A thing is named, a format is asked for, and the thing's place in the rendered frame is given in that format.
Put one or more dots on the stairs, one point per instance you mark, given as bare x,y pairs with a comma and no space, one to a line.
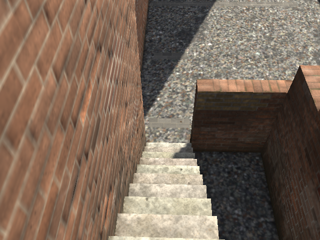
167,199

